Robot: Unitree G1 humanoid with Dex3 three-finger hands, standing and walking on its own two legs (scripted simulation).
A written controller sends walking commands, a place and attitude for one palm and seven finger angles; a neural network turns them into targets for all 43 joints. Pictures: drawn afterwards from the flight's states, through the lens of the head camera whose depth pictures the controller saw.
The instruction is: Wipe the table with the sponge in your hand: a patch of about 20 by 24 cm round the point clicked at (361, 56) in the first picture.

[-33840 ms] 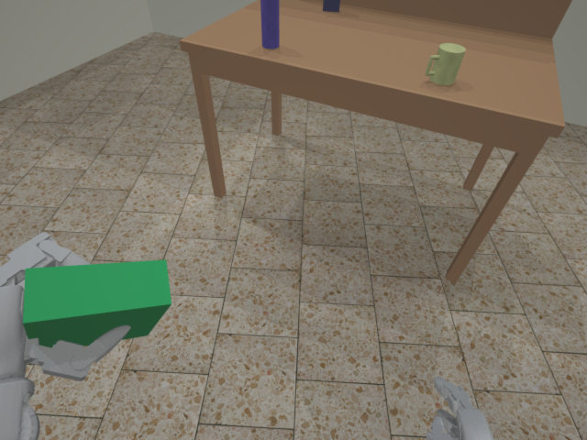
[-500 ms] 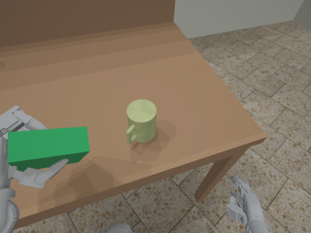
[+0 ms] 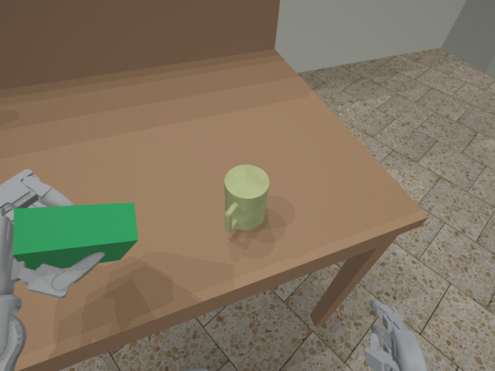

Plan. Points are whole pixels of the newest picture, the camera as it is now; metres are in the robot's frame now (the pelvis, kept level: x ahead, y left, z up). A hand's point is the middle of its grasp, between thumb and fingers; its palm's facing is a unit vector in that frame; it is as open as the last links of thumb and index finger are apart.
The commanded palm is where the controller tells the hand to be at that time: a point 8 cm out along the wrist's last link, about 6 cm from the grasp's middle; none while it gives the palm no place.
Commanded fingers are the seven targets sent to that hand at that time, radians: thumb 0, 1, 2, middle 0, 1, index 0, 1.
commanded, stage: come to a stop and stand still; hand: left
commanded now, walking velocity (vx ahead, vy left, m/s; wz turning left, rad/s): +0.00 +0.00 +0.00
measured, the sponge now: (94, 237) +0.25 +0.22 +0.13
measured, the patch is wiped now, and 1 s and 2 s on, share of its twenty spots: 0.00 0.00 0.00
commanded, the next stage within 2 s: look again from close up in 1.38 s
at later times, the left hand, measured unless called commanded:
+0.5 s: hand out of the picture +0.19 +0.31 +0.15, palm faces +0.46 -0.82 -0.35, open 9.2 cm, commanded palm +0.13 +0.33 +0.18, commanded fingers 0.00 0.10 1.30 -1.20 -1.60 -1.20 -1.60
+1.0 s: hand (28, 240) +0.22 +0.28 +0.15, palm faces +0.40 -0.83 -0.39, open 9.2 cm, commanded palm +0.16 +0.31 +0.18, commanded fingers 0.00 0.10 1.30 -1.20 -1.60 -1.20 -1.60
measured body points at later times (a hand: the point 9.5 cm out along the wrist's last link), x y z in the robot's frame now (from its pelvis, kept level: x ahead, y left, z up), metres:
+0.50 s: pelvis -0.01 +0.04 +0.00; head +0.02 +0.07 +0.45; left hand +0.16 +0.35 +0.17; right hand +0.20 -0.15 -0.06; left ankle +0.08 +0.10 -0.74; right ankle +0.00 -0.13 -0.73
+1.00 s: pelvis +0.02 +0.02 +0.00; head +0.05 +0.05 +0.45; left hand +0.20 +0.33 +0.18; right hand +0.22 -0.19 -0.06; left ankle +0.08 +0.10 -0.74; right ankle +0.00 -0.13 -0.74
